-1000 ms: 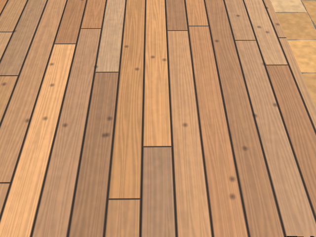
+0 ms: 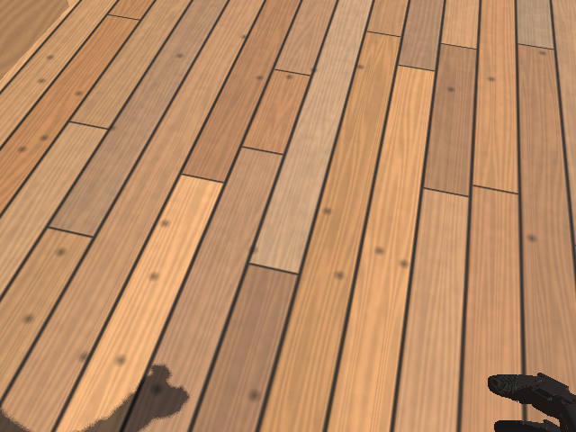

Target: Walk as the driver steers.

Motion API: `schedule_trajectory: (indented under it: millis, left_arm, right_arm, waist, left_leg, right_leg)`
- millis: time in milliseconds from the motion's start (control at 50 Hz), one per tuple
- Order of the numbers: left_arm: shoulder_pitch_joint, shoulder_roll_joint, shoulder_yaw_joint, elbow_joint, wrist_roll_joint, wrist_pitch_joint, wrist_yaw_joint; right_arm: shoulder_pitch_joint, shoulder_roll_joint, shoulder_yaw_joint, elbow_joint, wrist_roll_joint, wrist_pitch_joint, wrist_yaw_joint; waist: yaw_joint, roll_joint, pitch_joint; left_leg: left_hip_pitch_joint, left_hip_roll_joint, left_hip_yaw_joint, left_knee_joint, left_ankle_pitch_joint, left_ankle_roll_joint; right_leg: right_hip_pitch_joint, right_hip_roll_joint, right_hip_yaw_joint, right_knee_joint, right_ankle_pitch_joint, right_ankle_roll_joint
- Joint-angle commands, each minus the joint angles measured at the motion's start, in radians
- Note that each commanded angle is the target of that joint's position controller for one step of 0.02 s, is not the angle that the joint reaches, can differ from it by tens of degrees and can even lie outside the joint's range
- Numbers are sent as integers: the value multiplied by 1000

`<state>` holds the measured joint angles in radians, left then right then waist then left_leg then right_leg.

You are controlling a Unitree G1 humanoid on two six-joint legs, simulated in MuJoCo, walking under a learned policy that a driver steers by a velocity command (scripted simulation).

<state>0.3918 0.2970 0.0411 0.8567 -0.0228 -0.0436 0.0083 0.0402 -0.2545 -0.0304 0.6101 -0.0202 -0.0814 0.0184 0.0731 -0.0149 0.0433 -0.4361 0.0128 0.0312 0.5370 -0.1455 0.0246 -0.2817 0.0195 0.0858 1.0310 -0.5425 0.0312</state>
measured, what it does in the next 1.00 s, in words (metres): walks ahead, turning right: right foot, then left foot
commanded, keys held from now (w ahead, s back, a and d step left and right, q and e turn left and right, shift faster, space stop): e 0.68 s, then no key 0.04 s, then q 0.28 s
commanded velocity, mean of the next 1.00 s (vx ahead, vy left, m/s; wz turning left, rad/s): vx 0.07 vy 0.00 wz -0.38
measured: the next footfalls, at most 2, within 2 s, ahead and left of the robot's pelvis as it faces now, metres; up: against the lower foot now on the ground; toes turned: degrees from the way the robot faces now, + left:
right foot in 0.38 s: +0.15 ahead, -0.15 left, +0.00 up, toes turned -18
left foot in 0.80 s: +0.21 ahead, +0.08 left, +0.00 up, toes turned -28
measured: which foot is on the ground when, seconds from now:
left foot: down 0.00-0.38, up 0.40-0.78, down 0.80-1.00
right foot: up 0.00-0.36, down 0.38-1.00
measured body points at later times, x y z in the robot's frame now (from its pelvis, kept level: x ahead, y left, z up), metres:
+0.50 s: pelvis +0.09 -0.03 +0.01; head +0.13 -0.07 +0.45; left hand +0.33 +0.19 -0.07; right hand +0.16 -0.35 -0.11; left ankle +0.09 +0.11 -0.65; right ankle +0.11 -0.14 -0.73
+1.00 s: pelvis +0.13 +0.00 +0.01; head +0.14 +0.01 +0.46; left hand +0.37 +0.17 -0.10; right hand +0.14 -0.29 -0.10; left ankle +0.18 +0.10 -0.73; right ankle +0.11 -0.14 -0.73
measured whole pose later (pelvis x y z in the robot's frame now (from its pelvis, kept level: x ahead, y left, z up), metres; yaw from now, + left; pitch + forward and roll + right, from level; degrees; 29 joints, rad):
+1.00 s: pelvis +0.13 +0.00 +0.01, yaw -23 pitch -1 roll +0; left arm 0.15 0.26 0.05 0.70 0.03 0.02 0.03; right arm 0.19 -0.24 -0.02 0.79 -0.01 -0.01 0.01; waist -0.01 -0.03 0.04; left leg -0.23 -0.05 -0.08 0.50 -0.26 0.02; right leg -0.27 0.02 0.09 0.47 -0.18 0.02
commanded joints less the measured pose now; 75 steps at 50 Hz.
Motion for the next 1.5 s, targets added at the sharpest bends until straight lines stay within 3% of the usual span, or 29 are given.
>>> schedule_trajectory:
  millis: [20,120,200,340,360,380,400,420,440,480,540,680,780,800,820,840,860,900,940,1120,1180,1220,1240,1280,1360,1440,1460,1480,1500]
  left_arm:
    - [-29,126,39,-94,2,6,15]
    - [-40,53,41,-137,10,77,21]
    - [-130,52,40,-188,14,79,-6]
    - [-212,98,67,-267,15,105,-36]
    - [-186,124,79,-263,20,103,-28]
    - [-123,224,111,-261,19,99,-8]
    - [-122,317,122,-289,37,91,4]
    - [-89,249,104,-285,43,68,-8]
    - [-121,228,95,-281,38,50,-11]
    - [-216,176,82,-289,8,46,-1]
    - [-259,173,76,-307,22,59,15]
    - [-254,194,88,-309,18,75,23]
    - [-273,120,53,-295,19,85,17]
    - [-222,70,35,-271,28,81,16]
    - [-142,20,19,-249,55,74,13]
    - [-168,54,31,-268,55,68,16]
    - [-193,92,37,-246,64,62,21]
    - [-271,90,42,-231,65,59,24]
    - [-280,90,43,-235,54,57,27]
    - [-240,82,68,-209,35,24,25]
    - [-179,126,87,-199,38,31,25]
    - [-177,143,86,-210,49,29,34]
    - [-190,128,75,-224,50,25,40]
    - [-274,135,73,-233,33,24,44]
    - [-286,170,85,-224,30,48,42]
    - [-256,160,83,-197,-3,56,28]
    - [-189,113,70,-168,7,55,20]
    - [-179,39,38,-205,66,55,8]
    - [-294,96,54,-224,42,52,20]
  right_arm:
    - [172,-114,-44,7,10,12,-11]
    - [47,-142,-61,38,-5,1,-19]
    - [36,-169,-70,63,9,19,-39]
    - [58,-220,-91,108,55,58,-31]
    - [103,-198,-87,129,54,60,-28]
    - [152,-160,-77,136,24,60,-26]
    - [137,-119,-56,83,-15,61,-28]
    - [67,-154,-65,81,-4,64,-29]
    - [42,-166,-69,73,23,69,-30]
    - [47,-172,-75,91,15,75,-49]
    - [77,-152,-73,99,17,79,-50]
    - [46,-131,-62,92,25,80,-37]
    - [132,-108,-54,119,19,63,-10]
    - [128,-108,-48,117,0,59,-6]
    - [102,-157,-46,102,-20,57,-6]
    - [27,-138,-30,100,-39,54,-4]
    - [-52,-97,-18,69,-25,49,-2]
    - [26,-154,-32,99,3,43,-4]
    - [50,-199,-40,107,16,44,-14]
    - [92,-204,-64,43,40,95,-40]
    - [93,-171,-61,12,45,103,-37]
    - [116,-169,-66,4,43,107,-31]
    - [119,-205,-84,6,39,110,-26]
    - [142,-164,-79,17,47,129,-21]
    - [102,-122,-56,-21,45,138,2]
    - [212,-158,-81,-2,39,142,8]
    - [227,-200,-93,-2,31,140,-4]
    - [225,-317,-109,-42,20,134,-25]
    - [237,-274,-89,-55,-24,108,-13]
  waist:
    - [-102,114,-189]
    - [-25,143,-100]
    - [-48,120,-114]
    - [-54,103,-87]
    - [-50,63,-100]
    - [-48,-118,-146]
    - [-62,-344,-163]
    - [6,-191,-259]
    - [-11,-140,-222]
    - [-53,-68,-171]
    - [-89,-96,-185]
    - [-58,-137,-161]
    - [-89,-139,-171]
    - [-77,-88,-166]
    - [-10,110,-168]
    - [26,242,-91]
    - [18,186,-50]
    - [-40,152,-44]
    - [-43,170,-6]
    - [-73,76,-83]
    - [-60,-74,-104]
    - [-53,-241,-124]
    - [-56,-157,-120]
    - [-95,-76,-81]
    - [-61,-145,-101]
    - [-100,-104,-145]
    - [-85,39,-119]
    - [-52,382,-120]
    - [-145,268,-182]
  left_leg:
    - [474,315,-258,-135,632,210]
    - [200,288,-66,-288,511,220]
    - [216,280,32,-299,406,201]
    - [306,310,61,-126,237,122]
    - [281,267,92,-34,193,73]
    - [156,173,171,200,49,-11]
    - [-169,0,160,507,-513,-112]
    - [-203,-11,-43,662,-569,-107]
    - [-227,6,-77,697,-497,-89]
    - [-237,36,-99,613,-357,-79]
    - [-125,0,-89,524,-265,-95]
    - [12,-41,-111,226,-212,-103]
    - [216,-14,-62,-79,-45,-52]
    - [289,41,-117,-167,42,-25]
    - [321,206,-313,-220,165,37]
    - [124,277,-428,-263,77,160]
    - [70,213,-377,-274,-57,144]
    - [77,118,-300,-258,-201,59]
    - [60,117,-328,-266,-219,52]
    - [110,70,-397,-101,60,105]
    - [-36,-23,-270,79,-55,30]
    - [-149,-62,-115,449,-453,-37]
    - [-167,-22,-122,626,-498,-59]
    - [-148,29,-113,598,-394,-77]
    - [20,38,-12,343,-298,-83]
    - [227,-31,61,1,-80,-16]
    - [345,9,-60,-113,94,27]
    - [461,315,-464,-145,504,169]
    - [329,394,-513,-184,464,317]
  right_leg:
    - [-386,-82,8,190,31,30]
    - [-230,-106,-40,16,201,54]
    - [-156,-112,-66,-182,375,25]
    - [-65,-65,-138,-468,344,-56]
    - [21,-44,-126,-551,452,-84]
    - [190,-152,47,-614,830,-146]
    - [339,-392,420,-625,1071,-372]
    - [330,-402,437,-645,1021,-432]
    - [301,-353,342,-650,969,-387]
    - [235,-276,259,-655,809,-290]
    - [146,-224,219,-669,805,-275]
    - [68,-191,314,-679,524,-262]
    - [35,-164,300,-600,484,-196]
    - [-4,-120,257,-571,384,-138]
    - [-46,-12,137,-429,176,-71]
    - [-10,5,68,-476,86,-27]
    - [75,-27,65,-515,193,-6]
    - [133,-13,50,-564,337,-5]
    - [124,-20,34,-567,346,-10]
    - [100,-23,-33,-520,369,-29]
    - [213,-162,84,-612,427,-122]
    - [242,-433,315,-708,650,-303]
    - [206,-464,307,-711,721,-338]
    - [150,-367,134,-704,653,-261]
    - [107,-287,-59,-681,675,-221]
    - [78,-292,-124,-531,546,-149]
    - [-57,-229,-193,-383,384,-71]
    - [-337,-91,-247,-65,-126,41]
    - [-337,-65,-76,85,-161,43]
Over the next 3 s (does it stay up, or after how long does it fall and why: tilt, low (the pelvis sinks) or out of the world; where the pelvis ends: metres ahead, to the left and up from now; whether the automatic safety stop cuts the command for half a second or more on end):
stays up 0.33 -0.09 0.00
